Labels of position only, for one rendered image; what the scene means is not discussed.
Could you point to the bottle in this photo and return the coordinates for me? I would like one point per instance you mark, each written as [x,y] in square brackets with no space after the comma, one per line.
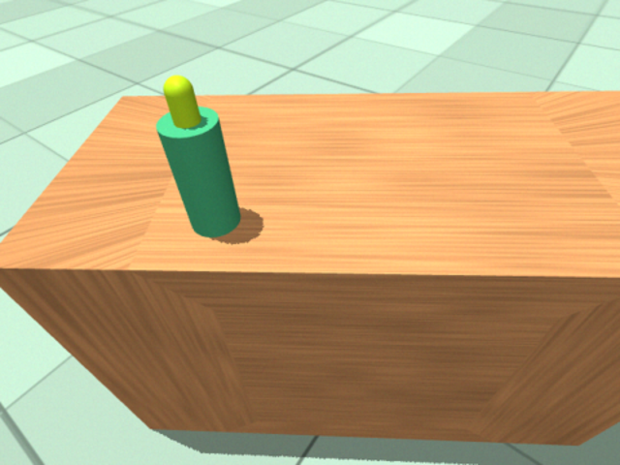
[193,142]

